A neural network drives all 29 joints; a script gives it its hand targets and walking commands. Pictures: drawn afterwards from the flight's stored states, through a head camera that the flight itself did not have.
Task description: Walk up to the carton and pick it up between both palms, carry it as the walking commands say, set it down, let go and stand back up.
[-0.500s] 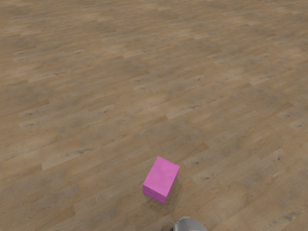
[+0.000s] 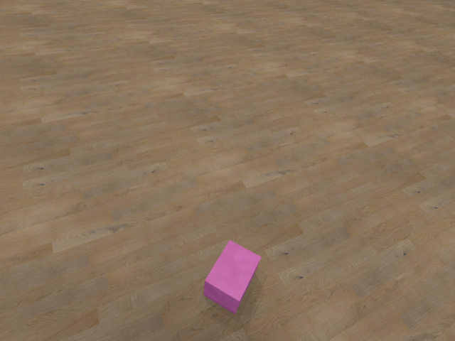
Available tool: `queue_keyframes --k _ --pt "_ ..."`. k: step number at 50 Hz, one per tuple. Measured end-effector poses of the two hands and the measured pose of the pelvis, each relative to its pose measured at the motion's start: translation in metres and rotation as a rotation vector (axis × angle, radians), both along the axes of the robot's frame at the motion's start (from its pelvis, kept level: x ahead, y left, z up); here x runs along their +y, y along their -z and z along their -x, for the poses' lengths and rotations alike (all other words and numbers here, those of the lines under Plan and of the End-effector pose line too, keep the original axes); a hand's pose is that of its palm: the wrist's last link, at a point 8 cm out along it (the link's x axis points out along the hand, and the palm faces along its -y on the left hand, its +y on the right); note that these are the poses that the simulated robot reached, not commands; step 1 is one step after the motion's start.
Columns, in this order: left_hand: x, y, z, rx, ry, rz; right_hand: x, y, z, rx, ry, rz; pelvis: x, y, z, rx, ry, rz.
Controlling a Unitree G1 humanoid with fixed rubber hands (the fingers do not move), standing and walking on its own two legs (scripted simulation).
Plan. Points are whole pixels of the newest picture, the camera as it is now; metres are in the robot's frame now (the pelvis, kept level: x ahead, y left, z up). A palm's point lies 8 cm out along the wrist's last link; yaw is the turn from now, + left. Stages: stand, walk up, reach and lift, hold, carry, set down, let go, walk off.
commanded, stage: walk up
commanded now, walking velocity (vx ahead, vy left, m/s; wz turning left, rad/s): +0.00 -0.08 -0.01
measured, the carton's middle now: (232, 276) +0.50 -0.09 -0.68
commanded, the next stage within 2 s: none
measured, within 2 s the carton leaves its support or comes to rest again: neither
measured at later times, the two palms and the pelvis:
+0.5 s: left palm out of the picture +0.01 +0.21 -0.11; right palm out of the picture -0.06 -0.25 -0.11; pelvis -0.02 -0.02 +0.03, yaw -3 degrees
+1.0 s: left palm out of the picture +0.02 +0.19 -0.14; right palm out of the picture +0.07 -0.25 -0.12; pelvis +0.05 -0.02 +0.01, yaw -4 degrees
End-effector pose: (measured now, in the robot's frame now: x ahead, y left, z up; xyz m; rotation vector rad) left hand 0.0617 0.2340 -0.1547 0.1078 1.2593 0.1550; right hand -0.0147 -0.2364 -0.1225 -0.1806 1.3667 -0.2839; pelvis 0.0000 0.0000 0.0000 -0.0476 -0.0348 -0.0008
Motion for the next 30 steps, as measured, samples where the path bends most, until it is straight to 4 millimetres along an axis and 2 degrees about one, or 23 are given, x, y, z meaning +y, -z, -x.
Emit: queue_keyframes --k 4,6,11,15,18,22,25,27,30 --pt "0.015 -0.017 0.004 0.000 0.032 0.006 0.008 -0.020 0.033 0.042 0.034 0.028 0.011 -0.017 0.009 0.011 -0.004 0.043" --pt "0.022 -0.024 0.012 0.003 0.031 0.010 0.013 -0.028 0.040 0.067 0.019 0.025 0.015 -0.024 0.012 0.027 -0.008 0.051" --pt "0.032 -0.019 0.055 0.104 0.010 0.005 0.019 -0.039 0.028 0.020 -0.018 0.038 0.014 -0.028 0.020 0.061 0.016 0.048" --pt "0.024 -0.012 0.083 0.175 0.005 0.020 0.012 -0.043 0.019 -0.033 -0.024 0.050 0.007 -0.028 0.024 0.068 0.027 0.032" --pt "0.008 -0.016 0.086 0.164 0.016 0.045 0.004 -0.041 0.022 -0.047 -0.007 0.038 0.002 -0.029 0.022 0.071 0.035 0.033" --pt "-0.011 -0.032 0.067 0.086 0.048 0.030 -0.009 -0.030 0.031 -0.054 0.027 -0.002 -0.005 -0.031 0.021 0.065 0.053 0.023" --pt "-0.019 -0.040 0.055 0.034 0.066 -0.023 -0.018 -0.012 0.041 -0.032 0.053 -0.051 -0.016 -0.026 0.023 0.052 0.059 -0.013" --pt "-0.023 -0.039 0.061 0.034 0.061 -0.059 -0.025 0.001 0.044 -0.017 0.055 -0.082 -0.025 -0.018 0.025 0.042 0.064 -0.039" --pt "-0.032 -0.043 0.085 0.090 0.024 -0.078 -0.032 0.003 0.031 -0.015 0.030 -0.114 -0.034 -0.020 0.020 0.025 0.044 -0.037"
